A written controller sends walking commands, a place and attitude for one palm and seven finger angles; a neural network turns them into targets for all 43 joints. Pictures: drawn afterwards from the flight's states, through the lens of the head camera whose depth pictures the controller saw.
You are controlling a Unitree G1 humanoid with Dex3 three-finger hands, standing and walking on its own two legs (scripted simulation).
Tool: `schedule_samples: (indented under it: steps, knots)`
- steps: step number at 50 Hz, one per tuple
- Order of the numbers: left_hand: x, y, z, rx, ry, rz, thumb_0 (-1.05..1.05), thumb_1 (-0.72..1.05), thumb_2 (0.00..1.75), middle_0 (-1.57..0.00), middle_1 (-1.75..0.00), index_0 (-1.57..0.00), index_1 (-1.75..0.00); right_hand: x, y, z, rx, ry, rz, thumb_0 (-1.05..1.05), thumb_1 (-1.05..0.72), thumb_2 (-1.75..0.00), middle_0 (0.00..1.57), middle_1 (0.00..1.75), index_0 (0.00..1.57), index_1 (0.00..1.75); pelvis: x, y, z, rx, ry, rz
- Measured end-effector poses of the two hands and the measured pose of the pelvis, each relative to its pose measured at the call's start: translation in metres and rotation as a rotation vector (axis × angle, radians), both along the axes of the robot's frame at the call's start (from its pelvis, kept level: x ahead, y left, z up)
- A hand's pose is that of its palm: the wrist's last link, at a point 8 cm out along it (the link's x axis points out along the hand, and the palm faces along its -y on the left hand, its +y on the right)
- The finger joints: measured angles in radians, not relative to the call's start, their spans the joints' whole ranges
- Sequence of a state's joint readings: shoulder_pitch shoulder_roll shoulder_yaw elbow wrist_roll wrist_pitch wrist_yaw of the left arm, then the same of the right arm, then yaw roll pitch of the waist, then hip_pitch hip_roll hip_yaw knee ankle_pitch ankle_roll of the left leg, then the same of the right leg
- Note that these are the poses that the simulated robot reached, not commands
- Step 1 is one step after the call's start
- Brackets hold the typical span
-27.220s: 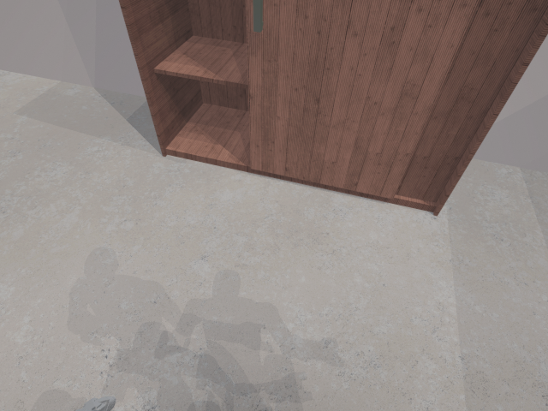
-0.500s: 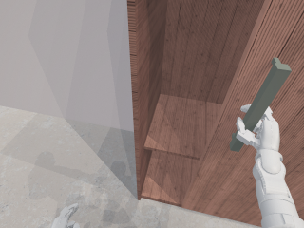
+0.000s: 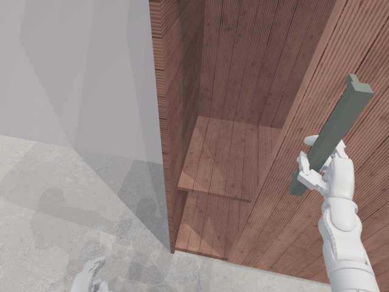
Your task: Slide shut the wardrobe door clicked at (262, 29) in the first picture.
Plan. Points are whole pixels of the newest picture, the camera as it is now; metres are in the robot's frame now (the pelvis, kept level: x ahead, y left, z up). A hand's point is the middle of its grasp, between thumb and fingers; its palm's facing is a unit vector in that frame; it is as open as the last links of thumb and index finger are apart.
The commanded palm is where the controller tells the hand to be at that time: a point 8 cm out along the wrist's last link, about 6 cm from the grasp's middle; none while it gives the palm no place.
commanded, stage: stop walking and hold the door there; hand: right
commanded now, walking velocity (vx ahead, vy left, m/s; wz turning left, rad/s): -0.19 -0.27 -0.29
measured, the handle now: (319, 143) +0.38 -0.24 +0.14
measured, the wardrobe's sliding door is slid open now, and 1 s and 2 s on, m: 0.26 0.26 0.26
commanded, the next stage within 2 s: loosen the grip on the handle in 1.08 s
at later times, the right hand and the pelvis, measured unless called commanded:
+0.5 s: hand (308, 174) +0.33 -0.21 +0.11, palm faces +0.08 +0.99 -0.09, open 6.5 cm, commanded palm +0.30 -0.29 +0.09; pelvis -0.07 -0.09 -0.02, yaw -3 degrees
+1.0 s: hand (311, 175) +0.33 -0.22 +0.11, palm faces -0.02 +0.99 -0.13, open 6.7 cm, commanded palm +0.30 -0.29 +0.09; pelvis -0.05 -0.12 -0.01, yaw -1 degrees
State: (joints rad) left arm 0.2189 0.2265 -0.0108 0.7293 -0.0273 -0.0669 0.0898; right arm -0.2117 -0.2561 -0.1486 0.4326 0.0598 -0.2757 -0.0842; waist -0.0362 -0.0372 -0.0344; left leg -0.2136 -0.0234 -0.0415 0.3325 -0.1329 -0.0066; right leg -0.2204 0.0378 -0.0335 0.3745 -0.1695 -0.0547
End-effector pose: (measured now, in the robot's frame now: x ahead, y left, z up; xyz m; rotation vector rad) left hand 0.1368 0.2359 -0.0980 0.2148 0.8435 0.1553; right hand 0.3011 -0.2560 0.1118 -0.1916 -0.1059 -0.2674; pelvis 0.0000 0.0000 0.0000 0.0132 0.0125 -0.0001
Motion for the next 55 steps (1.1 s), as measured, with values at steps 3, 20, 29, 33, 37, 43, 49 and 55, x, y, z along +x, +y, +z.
schedule_samples:
  steps: [3,20,29,33,37,43,49,55]
  knots:
    - [0.001,0.004,0.000,0.007,0.002,0.004,0.01,0.90,0.90,-0.20,-0.30,-0.20,-0.30,0.000,0.000,0.000,-0.005,0.000,0.000,-0.14,-0.60,-0.82,0.45,1.40,0.30,1.40,-0.001,0.000,0.000,0.006,0.003,-0.009]
    - [-0.027,-0.039,-0.006,0.106,0.037,0.004,0.01,0.90,0.90,-0.20,-0.30,-0.20,-0.30,0.005,-0.010,-0.004,0.050,-0.047,0.159,-0.14,-0.60,-0.71,0.45,1.40,0.34,1.39,-0.055,-0.069,-0.020,-0.031,0.006,-0.097]
    - [-0.081,-0.130,-0.033,-0.081,0.134,0.002,0.01,0.90,0.90,-0.20,-0.30,-0.20,-0.30,0.004,-0.013,-0.003,0.064,-0.025,0.230,-0.11,-0.62,-0.69,0.41,1.39,0.30,1.36,-0.066,-0.095,-0.019,-0.021,-0.013,-0.042]
    - [-0.101,-0.143,-0.040,-0.109,0.177,0.024,0.01,0.90,0.90,-0.20,-0.30,-0.21,-0.30,0.006,-0.016,-0.002,0.041,-0.005,0.256,-0.12,-0.60,-0.68,0.43,1.40,0.32,1.36,-0.065,-0.106,-0.016,-0.001,-0.014,-0.037]
    - [-0.108,-0.137,-0.036,-0.057,0.188,0.043,0.01,0.91,0.90,-0.20,-0.30,-0.21,-0.30,0.006,-0.018,-0.002,0.042,-0.003,0.279,-0.12,-0.59,-0.67,0.42,1.39,0.32,1.34,-0.062,-0.118,-0.012,-0.007,-0.015,-0.025]
    - [-0.099,-0.120,-0.022,0.014,0.151,0.063,0.01,0.90,0.90,-0.20,-0.30,-0.20,-0.30,0.006,-0.019,-0.002,0.041,-0.001,0.303,-0.11,-0.60,-0.66,0.40,1.38,0.31,1.32,-0.056,-0.123,-0.009,-0.010,-0.014,-0.016]
    - [-0.077,-0.109,-0.010,0.035,0.086,0.059,0.01,0.90,0.90,-0.20,-0.30,-0.20,-0.30,0.006,-0.018,-0.002,0.044,-0.002,0.303,-0.11,-0.61,-0.67,0.39,1.38,0.30,1.32,-0.052,-0.121,-0.006,-0.007,-0.010,-0.013]
    - [-0.056,-0.110,-0.005,0.021,0.042,0.044,0.01,0.90,0.90,-0.20,-0.30,-0.20,-0.30,0.006,-0.018,-0.002,0.047,0.001,0.299,-0.10,-0.60,-0.69,0.39,1.39,0.30,1.33,-0.049,-0.118,-0.004,-0.004,-0.002,-0.015]
